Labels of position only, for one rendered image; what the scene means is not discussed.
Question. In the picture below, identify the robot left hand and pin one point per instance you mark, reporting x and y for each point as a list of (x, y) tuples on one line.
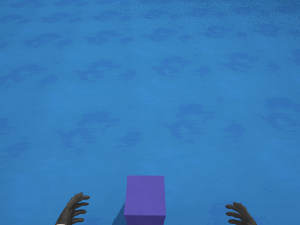
[(69, 212)]

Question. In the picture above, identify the robot right hand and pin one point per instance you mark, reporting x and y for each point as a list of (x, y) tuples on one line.
[(243, 214)]

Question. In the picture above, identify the carton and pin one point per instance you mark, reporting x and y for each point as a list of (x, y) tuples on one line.
[(145, 202)]

